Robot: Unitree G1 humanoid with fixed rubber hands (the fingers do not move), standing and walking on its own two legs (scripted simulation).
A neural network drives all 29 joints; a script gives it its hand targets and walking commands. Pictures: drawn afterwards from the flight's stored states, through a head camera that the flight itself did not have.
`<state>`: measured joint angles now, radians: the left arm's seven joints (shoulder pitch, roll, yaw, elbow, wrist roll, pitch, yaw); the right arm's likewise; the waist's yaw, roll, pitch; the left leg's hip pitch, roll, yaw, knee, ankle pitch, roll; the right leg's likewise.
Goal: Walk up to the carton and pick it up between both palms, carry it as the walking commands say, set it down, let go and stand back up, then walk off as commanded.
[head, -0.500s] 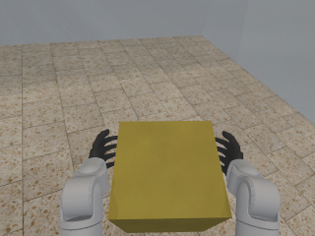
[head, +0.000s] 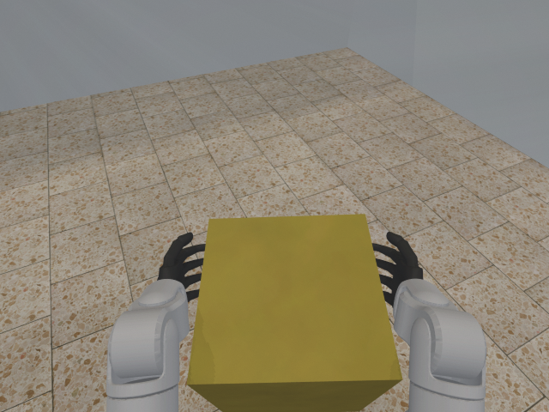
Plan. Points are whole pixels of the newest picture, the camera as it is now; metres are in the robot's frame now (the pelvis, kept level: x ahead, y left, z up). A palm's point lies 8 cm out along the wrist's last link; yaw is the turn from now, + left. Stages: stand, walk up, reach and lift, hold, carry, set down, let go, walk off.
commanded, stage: carry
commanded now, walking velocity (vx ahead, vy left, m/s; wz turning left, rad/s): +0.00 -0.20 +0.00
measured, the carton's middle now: (289, 322) +0.27 -0.01 +0.01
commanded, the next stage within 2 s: none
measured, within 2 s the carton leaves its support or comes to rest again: neither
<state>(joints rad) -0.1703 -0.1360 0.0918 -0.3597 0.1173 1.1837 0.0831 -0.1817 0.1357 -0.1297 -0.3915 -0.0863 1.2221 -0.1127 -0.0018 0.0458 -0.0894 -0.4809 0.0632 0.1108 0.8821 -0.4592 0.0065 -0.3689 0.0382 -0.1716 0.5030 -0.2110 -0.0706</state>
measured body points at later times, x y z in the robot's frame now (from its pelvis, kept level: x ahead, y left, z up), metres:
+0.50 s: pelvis -0.05 -0.08 +0.00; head -0.06 -0.07 +0.45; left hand +0.24 +0.06 +0.09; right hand +0.22 -0.25 +0.08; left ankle -0.02 +0.05 -0.73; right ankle -0.05 -0.23 -0.73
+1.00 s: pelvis -0.07 -0.07 +0.01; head -0.10 -0.06 +0.45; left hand +0.21 +0.07 +0.09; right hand +0.21 -0.23 +0.10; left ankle -0.04 +0.03 -0.73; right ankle -0.05 -0.23 -0.73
